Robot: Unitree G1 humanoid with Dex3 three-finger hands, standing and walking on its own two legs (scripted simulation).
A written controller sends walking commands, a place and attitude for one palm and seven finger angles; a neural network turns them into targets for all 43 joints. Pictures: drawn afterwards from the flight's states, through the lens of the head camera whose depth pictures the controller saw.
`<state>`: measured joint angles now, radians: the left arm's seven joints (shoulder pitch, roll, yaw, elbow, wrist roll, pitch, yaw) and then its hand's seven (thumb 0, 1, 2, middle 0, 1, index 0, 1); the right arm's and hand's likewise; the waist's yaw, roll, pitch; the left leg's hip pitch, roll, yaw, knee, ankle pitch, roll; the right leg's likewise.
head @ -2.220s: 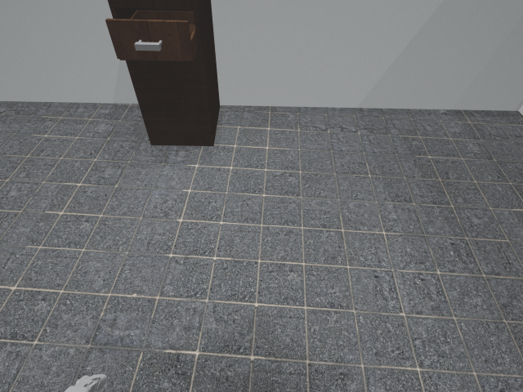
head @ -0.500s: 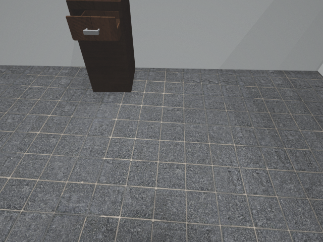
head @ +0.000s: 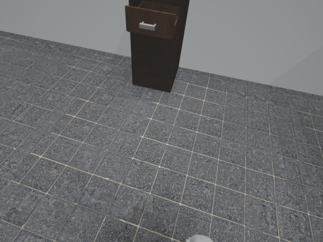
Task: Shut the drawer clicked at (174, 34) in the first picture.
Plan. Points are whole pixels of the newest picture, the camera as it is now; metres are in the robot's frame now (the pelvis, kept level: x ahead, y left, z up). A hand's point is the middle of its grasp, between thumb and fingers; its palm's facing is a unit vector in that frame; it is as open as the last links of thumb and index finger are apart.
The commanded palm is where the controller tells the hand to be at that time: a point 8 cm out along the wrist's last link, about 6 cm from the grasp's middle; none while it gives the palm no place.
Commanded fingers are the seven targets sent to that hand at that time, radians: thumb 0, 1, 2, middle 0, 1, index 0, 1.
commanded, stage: walk to a spot facing it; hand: left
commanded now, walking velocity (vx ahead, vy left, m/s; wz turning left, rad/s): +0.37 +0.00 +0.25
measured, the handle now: (148, 25) +1.38 +0.14 -0.09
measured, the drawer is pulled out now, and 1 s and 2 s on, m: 0.14 0.14 0.14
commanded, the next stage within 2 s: turn to face it in 1.08 s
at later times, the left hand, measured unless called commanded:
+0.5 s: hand (114, 193) +0.29 +0.16 -0.17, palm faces +0.19 -0.96 -0.19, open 7.4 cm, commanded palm none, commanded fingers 0.00 0.90 0.90 -0.20 -0.30 -0.20 -0.30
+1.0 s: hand (93, 173) +0.36 +0.24 -0.18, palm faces +0.33 -0.93 -0.13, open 7.4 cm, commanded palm none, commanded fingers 0.00 0.90 0.90 -0.20 -0.30 -0.20 -0.30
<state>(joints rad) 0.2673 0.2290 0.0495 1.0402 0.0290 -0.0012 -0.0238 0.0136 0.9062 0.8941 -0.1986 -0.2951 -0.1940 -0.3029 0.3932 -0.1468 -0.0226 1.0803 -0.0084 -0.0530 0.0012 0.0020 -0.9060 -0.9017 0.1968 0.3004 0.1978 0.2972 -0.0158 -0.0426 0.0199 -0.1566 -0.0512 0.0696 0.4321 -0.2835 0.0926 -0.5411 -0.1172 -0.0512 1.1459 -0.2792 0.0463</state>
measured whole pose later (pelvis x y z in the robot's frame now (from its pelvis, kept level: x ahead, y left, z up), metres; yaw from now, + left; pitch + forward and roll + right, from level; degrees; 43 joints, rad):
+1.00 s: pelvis +0.43 +0.09 +0.00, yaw +15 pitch -2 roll -1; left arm 0.33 0.17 0.05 1.12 0.02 -0.03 -0.01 0.01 0.91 0.89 -0.20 -0.30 -0.19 -0.30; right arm 0.18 -0.15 -0.06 1.01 0.00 -0.09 -0.02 -0.03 -0.95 -0.90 0.20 0.30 0.20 0.30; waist 0.03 -0.03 0.05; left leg -0.21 0.00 0.18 0.47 -0.24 0.09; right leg -0.47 -0.13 -0.09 1.19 -0.33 0.02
